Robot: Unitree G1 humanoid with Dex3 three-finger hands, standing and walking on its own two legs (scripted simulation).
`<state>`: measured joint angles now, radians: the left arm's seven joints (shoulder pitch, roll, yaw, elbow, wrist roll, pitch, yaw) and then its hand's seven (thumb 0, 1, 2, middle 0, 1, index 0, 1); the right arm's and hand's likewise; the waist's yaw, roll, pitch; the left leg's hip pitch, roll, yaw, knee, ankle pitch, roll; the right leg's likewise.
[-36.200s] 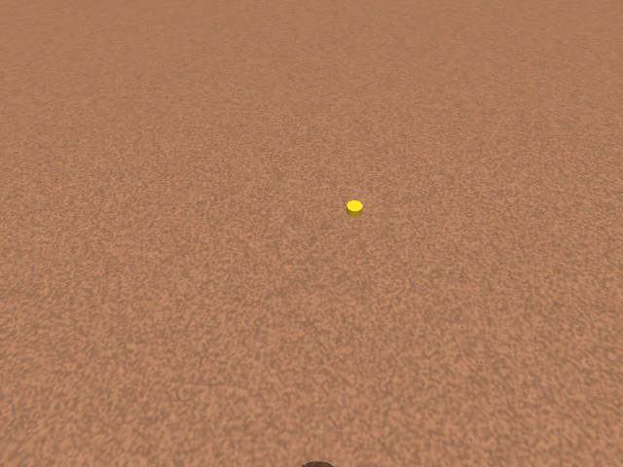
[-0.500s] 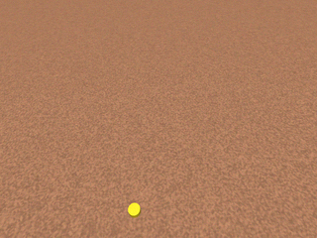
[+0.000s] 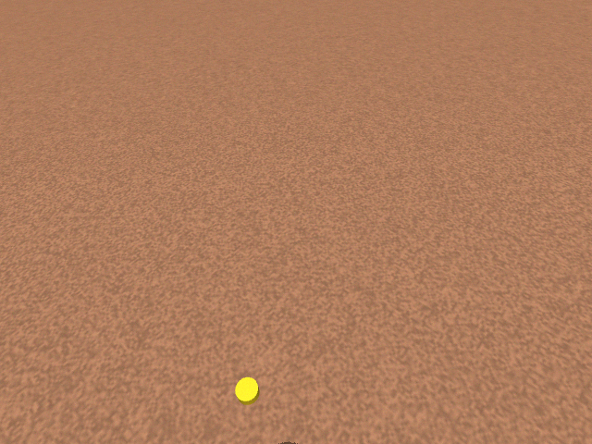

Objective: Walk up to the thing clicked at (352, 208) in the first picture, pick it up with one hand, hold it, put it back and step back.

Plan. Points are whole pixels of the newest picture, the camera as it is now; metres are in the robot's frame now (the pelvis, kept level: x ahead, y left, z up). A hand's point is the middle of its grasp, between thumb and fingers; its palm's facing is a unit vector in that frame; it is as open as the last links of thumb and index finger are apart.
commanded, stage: stand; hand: left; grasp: from above
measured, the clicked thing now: (247, 391) +0.44 +0.21 -0.76
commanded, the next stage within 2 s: step back in 0.32 s
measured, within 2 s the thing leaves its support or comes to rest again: neither
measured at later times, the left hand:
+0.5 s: hand out of the picture +0.08 +0.27 -0.16, palm faces -0.01 -0.93 -0.37, open 7.4 cm
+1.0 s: hand out of the picture +0.03 +0.30 -0.18, palm faces -0.12 -0.92 -0.36, open 7.4 cm
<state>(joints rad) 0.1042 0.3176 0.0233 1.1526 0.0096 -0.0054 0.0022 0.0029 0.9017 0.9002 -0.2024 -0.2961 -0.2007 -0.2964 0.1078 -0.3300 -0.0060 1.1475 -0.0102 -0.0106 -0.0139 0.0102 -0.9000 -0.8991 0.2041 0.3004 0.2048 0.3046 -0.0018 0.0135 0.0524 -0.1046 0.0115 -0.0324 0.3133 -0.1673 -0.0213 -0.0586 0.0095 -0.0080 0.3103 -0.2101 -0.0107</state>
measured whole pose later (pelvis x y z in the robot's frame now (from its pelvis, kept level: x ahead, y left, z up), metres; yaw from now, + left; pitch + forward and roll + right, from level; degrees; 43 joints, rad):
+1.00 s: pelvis -0.10 +0.05 -0.02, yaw -5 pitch -2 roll -1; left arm 0.12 0.38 0.06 0.87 0.01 0.07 0.01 0.00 0.90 0.90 -0.20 -0.30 -0.20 -0.30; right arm 0.11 -0.34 -0.04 0.86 -0.02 0.02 -0.02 0.01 -0.90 -0.90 0.21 0.30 0.21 0.31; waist -0.02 -0.03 0.22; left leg -0.31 -0.01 0.05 0.60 -0.25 0.05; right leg -0.33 0.06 0.12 0.91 -0.50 0.02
